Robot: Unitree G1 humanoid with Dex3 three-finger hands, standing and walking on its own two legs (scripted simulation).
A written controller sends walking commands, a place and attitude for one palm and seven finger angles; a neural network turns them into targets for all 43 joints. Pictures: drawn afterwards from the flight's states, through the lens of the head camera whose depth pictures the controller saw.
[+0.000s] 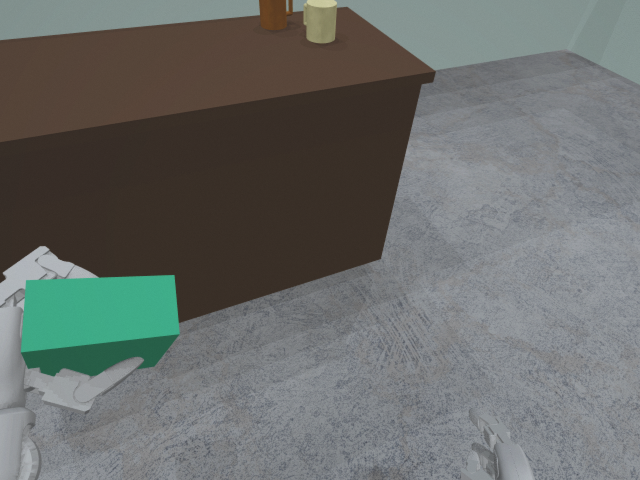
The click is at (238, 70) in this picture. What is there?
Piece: table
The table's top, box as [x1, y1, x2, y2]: [0, 7, 435, 156]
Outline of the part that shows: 435,71 347,7 337,8 335,39 329,43 314,43 309,41 305,37 305,26 302,21 303,11 293,12 290,16 286,16 287,26 280,30 268,30 262,28 260,26 259,15 0,40 0,156 431,82 433,80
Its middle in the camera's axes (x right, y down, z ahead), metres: -0.38 -0.42 +0.95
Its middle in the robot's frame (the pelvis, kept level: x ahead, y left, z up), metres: +0.98 +0.44 +0.06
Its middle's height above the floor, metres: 0.83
